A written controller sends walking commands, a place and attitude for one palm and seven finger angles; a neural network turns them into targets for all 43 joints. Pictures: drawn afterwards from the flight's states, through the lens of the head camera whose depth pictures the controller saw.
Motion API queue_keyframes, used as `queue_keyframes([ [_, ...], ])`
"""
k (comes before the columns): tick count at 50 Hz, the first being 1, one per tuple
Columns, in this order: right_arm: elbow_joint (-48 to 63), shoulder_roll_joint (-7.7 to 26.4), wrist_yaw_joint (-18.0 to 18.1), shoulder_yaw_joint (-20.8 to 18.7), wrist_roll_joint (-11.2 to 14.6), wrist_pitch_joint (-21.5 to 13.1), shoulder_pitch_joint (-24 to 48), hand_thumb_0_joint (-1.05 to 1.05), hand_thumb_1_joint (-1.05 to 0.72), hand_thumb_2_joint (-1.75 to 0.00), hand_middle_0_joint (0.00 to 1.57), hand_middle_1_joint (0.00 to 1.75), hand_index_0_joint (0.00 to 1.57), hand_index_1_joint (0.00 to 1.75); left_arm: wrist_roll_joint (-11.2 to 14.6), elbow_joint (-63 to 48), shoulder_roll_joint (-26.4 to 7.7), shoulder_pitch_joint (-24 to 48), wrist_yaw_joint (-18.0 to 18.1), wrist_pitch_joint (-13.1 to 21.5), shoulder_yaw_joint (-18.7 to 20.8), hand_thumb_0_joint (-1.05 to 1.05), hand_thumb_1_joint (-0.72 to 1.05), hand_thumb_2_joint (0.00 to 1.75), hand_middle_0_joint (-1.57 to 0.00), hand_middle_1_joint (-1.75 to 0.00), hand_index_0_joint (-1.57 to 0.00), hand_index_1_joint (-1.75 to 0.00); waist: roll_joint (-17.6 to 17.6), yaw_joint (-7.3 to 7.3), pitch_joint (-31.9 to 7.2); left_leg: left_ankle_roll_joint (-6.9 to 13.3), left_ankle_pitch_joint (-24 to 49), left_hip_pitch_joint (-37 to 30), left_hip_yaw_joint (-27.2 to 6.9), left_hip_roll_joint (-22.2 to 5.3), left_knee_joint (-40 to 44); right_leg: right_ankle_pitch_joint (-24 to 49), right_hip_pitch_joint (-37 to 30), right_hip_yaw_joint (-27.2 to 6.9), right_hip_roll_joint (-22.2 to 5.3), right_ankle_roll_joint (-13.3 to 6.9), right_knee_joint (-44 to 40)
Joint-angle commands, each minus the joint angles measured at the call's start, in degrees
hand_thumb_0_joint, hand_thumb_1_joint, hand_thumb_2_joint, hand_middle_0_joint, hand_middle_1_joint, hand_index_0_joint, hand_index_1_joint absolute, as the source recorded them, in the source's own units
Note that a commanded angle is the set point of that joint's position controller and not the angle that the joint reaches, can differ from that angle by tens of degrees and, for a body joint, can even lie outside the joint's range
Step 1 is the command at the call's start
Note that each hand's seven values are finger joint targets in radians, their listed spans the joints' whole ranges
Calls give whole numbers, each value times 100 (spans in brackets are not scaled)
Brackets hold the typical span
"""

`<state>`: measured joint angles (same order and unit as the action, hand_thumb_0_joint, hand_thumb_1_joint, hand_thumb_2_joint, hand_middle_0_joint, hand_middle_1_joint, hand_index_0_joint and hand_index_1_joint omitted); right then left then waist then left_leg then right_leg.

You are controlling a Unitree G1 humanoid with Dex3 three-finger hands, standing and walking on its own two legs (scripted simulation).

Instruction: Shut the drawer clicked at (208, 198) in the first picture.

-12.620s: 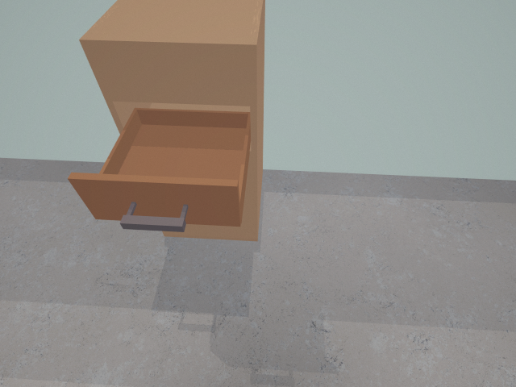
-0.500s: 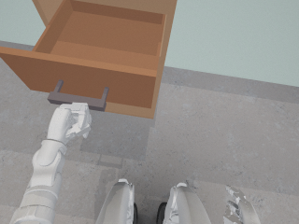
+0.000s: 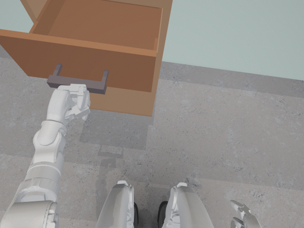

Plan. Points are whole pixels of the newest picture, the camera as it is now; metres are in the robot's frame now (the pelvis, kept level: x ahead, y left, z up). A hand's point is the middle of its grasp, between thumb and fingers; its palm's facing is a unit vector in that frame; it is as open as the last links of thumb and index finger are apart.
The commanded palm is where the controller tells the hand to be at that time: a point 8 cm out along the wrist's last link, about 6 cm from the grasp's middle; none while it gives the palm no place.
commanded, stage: push the drawer shut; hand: left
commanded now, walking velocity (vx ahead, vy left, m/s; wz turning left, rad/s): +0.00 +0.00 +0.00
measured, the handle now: (80, 77) +0.49 +0.21 +0.02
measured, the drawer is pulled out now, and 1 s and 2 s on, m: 0.17 0.05 0.00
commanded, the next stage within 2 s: pull the fist back off the drawer in 1.64 s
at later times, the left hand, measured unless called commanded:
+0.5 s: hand (92, 86) +0.47 +0.18 +0.01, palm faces -0.10 -0.99 -0.07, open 3.0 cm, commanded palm +0.48 +0.21 +0.02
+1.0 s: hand (98, 67) +0.53 +0.17 +0.01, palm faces -0.08 -0.99 -0.06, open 3.1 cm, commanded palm +0.55 +0.19 +0.02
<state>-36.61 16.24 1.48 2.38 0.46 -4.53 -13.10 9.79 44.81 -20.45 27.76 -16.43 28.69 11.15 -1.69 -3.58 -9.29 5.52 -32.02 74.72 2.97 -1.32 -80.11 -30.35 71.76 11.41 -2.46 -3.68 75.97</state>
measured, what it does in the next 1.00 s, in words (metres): stands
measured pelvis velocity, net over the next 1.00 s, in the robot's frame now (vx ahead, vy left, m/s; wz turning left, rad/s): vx -0.01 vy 0.00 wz -0.04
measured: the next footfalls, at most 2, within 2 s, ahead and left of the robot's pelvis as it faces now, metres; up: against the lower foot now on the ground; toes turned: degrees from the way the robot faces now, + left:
none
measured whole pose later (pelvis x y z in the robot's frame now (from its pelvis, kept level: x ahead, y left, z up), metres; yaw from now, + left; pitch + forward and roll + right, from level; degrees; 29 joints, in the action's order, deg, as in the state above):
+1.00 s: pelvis -0.01 +0.00 -0.02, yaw -2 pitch +32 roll -7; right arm -37.1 16.2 -0.4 4.5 -2.3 0.0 -17.0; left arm 3.3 67.9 -32.3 56.3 -15.1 26.8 19.0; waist -2.6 -11.5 -7.8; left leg 5.6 -32.4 84.1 1.7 -2.9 -84.4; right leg -29.6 80.3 12.5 -1.0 -4.0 78.3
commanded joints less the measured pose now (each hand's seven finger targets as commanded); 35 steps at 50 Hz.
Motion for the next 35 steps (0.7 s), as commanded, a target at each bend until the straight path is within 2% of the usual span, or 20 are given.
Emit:
queue_keyframes([
  [1, 403, 1053, 66, -394, 18, -148, -580, 0, -90, -90, 20, 30, 20, 30, 60, -1134, -1015, 3078, 100, 434, 295, 0, 90, 90, -140, -160, -140, -160, -608, -494, -2778, -464, 964, -2618, -1257, -2, 1277, 510, -514, -847, 299, 140, -908],
  [2, 404, 1024, 60, -384, 21, -134, -580, 0, -90, -90, 20, 30, 20, 30, 79, -1039, -830, 3146, 90, 427, 176, 0, 90, 90, -140, -160, -140, -160, -552, -556, -2767, -437, 975, -2563, -1227, 16, 1259, 525, -542, -866, 300, 154, -949],
  [4, 381, 1054, 65, -381, 8, -112, -639, 0, -90, -90, 20, 30, 20, 30, 59, -958, -1018, 3373, 98, 466, 281, 0, 90, 90, -140, -160, -140, -160, -642, -570, -2797, -441, 1099, -2618, -1251, 0, 1228, 590, -479, -833, 317, 133, -879],
  [5, 373, 1046, 49, -385, -1, -89, -651, 0, -90, -90, 20, 30, 20, 30, 20, -848, -960, 3373, 90, 464, 251, 0, 90, 90, -140, -160, -140, -160, -781, -542, -2863, -463, 1130, -2710, -1255, 3, 1241, 593, -420, -842, 317, 136, -883],
  [7, 336, 1030, 32, -386, -7, -59, -658, 0, -90, -90, 20, 30, 20, 30, 32, -787, -848, 3645, 104, 485, 163, 0, 90, 90, -140, -160, -140, -160, -751, -629, -2797, -468, 1114, -2750, -1293, -8, 1256, 611, -360, -827, 314, 147, -893],
  [9, 324, 1060, 30, -372, -17, -30, -723, 0, -90, -90, 20, 30, 20, 30, 13, -545, -1020, 3736, 122, 509, 278, 0, 90, 90, -140, -160, -140, -160, -653, -660, -2715, -446, 1105, -2661, -1316, -14, 1246, 606, -338, -815, 333, 136, -875],
  [11, 305, 1064, 4, -383, -34, 5, -748, 0, -90, -90, 20, 30, 20, 30, -41, -515, -1059, 3872, 128, 563, 311, 0, 90, 90, -140, -160, -140, -160, -830, -620, -2944, -472, 1167, -2770, -1321, -15, 1228, 620, -340, -832, 321, 140, -845],
  [12, 290, 1050, -5, -381, -32, 20, -758, 0, -90, -90, 20, 30, 20, 30, -24, -349, -989, 3906, 134, 545, 298, 0, 90, 90, -140, -160, -140, -160, -685, -684, -2823, -447, 1091, -2655, -1299, -8, 1217, 598, -350, -838, 336, 151, -886],
  [14, 268, 1071, 11, -350, -48, 49, -810, 0, -90, -90, 20, 30, 20, 30, -39, -175, -1248, 4099, 140, 582, 463, 0, 90, 90, -140, -160, -140, -160, -539, -731, -2709, -396, 1081, -2405, -1225, 4, 1141, 585, -461, -863, 356, 148, -896],
  [16, 268, 1061, -5, -349, -59, 86, -813, 0, -90, -90, 20, 30, 20, 30, -84, -172, -1259, 4309, 113, 617, 438, 0, 90, 90, -140, -160, -140, -160, -803, -734, -2898, -409, 1149, -2485, -1201, 3, 1094, 600, -418, -891, 353, 148, -872],
  [18, 254, 1057, -16, -352, -84, 113, -858, 0, -90, -90, 20, 30, 20, 30, -80, -143, -1293, 4402, 121, 629, 493, 0, 90, 90, -140, -160, -140, -160, -825, -749, -3016, -413, 1289, -2542, -1209, 6, 1064, 683, -461, -883, 354, 149, -861],
  [22, 225, 1087, -27, -317, -85, 181, -938, 0, -90, -90, 20, 30, 20, 30, -98, 244, -1586, 4535, 100, 565, 698, 0, 90, 90, -140, -160, -140, -160, -626, -834, -2809, -365, 1177, -2199, -1159, -12, 999, 622, -541, -929, 390, 165, -913],
  [23, 248, 1082, -27, -309, -94, 189, -935, 0, -90, -90, 20, 30, 20, 30, -120, 184, -1686, 4625, 97, 574, 756, 0, 90, 90, -140, -160, -140, -160, -729, -795, -2889, -355, 1179, -2112, -1122, 7, 958, 603, -622, -963, 386, 157, -892],
  [24, 263, 1069, -31, -307, -94, 183, -948, 0, -90, -90, 20, 30, 20, 30, -128, 193, -1595, 4740, 68, 574, 653, 0, 90, 90, -140, -160, -140, -160, -829, -855, -2954, -343, 1241, -2197, -1148, -1, 935, 634, -505, -951, 400, 148, -855],
  [27, 220, 1115, -32, -295, -115, 230, -1019, 0, -90, -90, 20, 30, 20, 30, -163, 389, -1745, 4932, 72, 511, 749, 0, 90, 90, -140, -160, -140, -160, -846, -915, -2862, -364, 1190, -2198, -1217, -33, 947, 611, -369, -903, 404, 156, -824],
  [29, 233, 1100, -40, -293, -126, 223, -1055, 0, -90, -90, 20, 30, 20, 30, -168, 311, -1639, 5182, 67, 509, 634, 0, 90, 90, -140, -160, -140, -160, -1076, -964, -3009, -365, 1271, -2352, -1260, -30, 918, 658, -222, -893, 394, 147, -773],
  [30, 193, 1143, -43, -296, -145, 237, -1112, 0, -90, -90, 20, 30, 20, 30, -202, 390, -1828, 5168, 88, 492, 779, 0, 90, 90, -140, -160, -140, -160, -1130, -934, -3092, -388, 1314, -2426, -1281, -47, 912, 680, -199, -879, 403, 144, -759],
  [32, 176, 1163, -44, -284, -156, 255, -1153, 0, -90, -90, 20, 30, 20, 30, -234, 488, -1901, 5309, 121, 447, 808, 0, 90, 90, -140, -160, -140, -160, -1022, -1002, -3054, -382, 1267, -2371, -1340, -70, 898, 663, -133, -870, 403, 161, -742],
  [34, 189, 1133, -64, -282, -162, 257, -1183, 0, -90, -90, 20, 30, 20, 30, -243, 517, -1696, 5441, 108, 414, 642, 0, 90, 90, -140, -160, -140, -160, -1130, -1065, -3085, -374, 1309, -2433, -1371, -72, 886, 681, -23, -850, 401, 156, -723],
  [35, 150, 1180, -67, -279, -175, 265, -1229, 0, -90, -90, 20, 30, 20, 30, -256, 539, -1875, 5530, 126, 402, 764, 0, 90, 90, -140, -160, -140, -160, -1104, -1078, -3083, -386, 1280, -2450, -1403, -93, 888, 675, 4, -842, 408, 161, -726],
])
